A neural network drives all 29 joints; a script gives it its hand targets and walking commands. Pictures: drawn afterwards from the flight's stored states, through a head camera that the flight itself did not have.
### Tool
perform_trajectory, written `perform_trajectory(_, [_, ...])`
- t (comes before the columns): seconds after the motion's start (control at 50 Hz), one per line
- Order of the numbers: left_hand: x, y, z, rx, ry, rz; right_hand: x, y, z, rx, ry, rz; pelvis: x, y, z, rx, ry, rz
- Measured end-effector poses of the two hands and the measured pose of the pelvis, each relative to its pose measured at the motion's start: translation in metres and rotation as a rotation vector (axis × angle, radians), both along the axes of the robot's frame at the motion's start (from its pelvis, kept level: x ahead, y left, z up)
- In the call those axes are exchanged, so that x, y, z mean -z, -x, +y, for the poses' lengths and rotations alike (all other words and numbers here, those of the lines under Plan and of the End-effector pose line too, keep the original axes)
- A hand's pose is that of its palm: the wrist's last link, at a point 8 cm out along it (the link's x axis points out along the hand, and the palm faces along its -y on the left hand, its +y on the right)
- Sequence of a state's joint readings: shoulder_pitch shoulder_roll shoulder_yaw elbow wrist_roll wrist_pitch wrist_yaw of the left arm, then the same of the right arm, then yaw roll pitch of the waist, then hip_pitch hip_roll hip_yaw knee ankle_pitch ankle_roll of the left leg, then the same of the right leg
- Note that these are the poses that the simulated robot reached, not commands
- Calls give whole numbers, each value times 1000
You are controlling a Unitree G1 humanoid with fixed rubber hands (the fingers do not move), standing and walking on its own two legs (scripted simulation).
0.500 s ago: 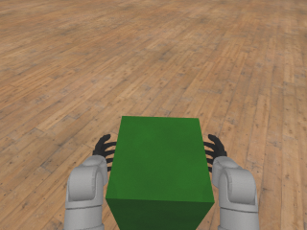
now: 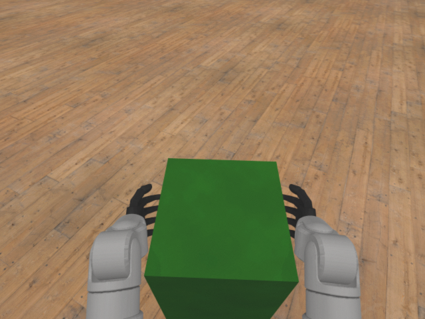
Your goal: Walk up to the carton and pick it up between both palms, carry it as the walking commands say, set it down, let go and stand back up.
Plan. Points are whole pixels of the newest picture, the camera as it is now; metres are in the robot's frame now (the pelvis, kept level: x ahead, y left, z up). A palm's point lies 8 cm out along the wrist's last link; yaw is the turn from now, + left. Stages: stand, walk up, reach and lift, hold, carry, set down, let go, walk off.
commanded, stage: carry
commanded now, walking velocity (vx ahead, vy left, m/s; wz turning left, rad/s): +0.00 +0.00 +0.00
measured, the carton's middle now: (219, 244) +0.28 +0.00 +0.02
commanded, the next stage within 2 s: none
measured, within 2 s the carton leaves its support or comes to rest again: neither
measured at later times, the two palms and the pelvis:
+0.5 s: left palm (141, 228) +0.27 +0.13 +0.09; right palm (311, 229) +0.27 -0.16 +0.10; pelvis -0.01 -0.01 +0.00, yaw +0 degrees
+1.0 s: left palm (197, 241) +0.26 +0.04 +0.07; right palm (367, 249) +0.24 -0.25 +0.07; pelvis -0.04 -0.09 -0.01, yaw -3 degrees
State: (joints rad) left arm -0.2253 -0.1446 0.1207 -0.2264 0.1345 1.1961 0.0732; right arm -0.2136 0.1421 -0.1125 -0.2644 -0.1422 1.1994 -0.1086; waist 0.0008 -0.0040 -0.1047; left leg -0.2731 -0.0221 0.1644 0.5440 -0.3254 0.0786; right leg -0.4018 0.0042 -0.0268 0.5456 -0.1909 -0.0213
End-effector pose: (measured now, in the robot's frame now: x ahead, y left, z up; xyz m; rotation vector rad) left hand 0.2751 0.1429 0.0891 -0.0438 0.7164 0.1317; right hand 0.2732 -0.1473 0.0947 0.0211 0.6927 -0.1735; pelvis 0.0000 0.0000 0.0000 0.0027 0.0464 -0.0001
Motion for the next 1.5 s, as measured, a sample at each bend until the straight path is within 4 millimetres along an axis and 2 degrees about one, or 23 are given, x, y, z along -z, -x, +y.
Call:
perform_trajectory(0.4, [1, 4, -8, 0, -4, 8, 2, 4, -8, -2, -1, 8, 0, 2, -8, 1, -5, -5])
perform_trajectory(0.72, [0, 12, -15, -19, 18, -15, -3, 9, -15, -8, 5, -16, 4, 13, -19, 7, -15, 0])
perform_trajectory(0.8, [8, 15, -28, -11, 6, 19, 7, 12, -28, -5, -3, 17, 6, 15, -29, 24, -7, 13])
perform_trajectory(0.86, [14, 15, -45, 0, 2, 47, 15, 17, -45, 9, -9, 45, 6, 21, -43, 33, 3, 26])
perform_trajectory(1.0, [20, 20, -107, 35, -14, 24, 23, 29, -107, 59, -43, 22, 10, 41, -93, 46, 22, 48])
perform_trajectory(1.08, [24, 38, -137, 53, -25, 82, 30, 54, -137, 66, -41, 81, -1, 56, -119, 46, -17, 50])
perform_trajectory(1.18, [7, 60, -161, 56, -19, 19, 13, 77, -160, 77, -44, 16, -6, 84, -139, 42, -41, 46])
perform_trajectory(1.26, [-1, 84, -170, 54, -22, -24, 4, 99, -170, 72, -43, -27, -3, 106, -151, 37, -26, 42])
perform_trajectory(1.4, [14, 150, -172, 12, 18, 5, 5, 151, -172, 13, 19, 3, 6, 152, -170, 17, -6, 24])
perform_trajectory(1.44, [20, 172, -174, -2, 42, 35, 4, 169, -173, -7, 49, 32, 2, 166, -177, 20, -16, 9])
perform_trajectory(1.5, [12, 198, -178, -20, 38, 65, 0, 192, -178, -27, 47, 64, -9, 185, -187, -4, 23, -2])
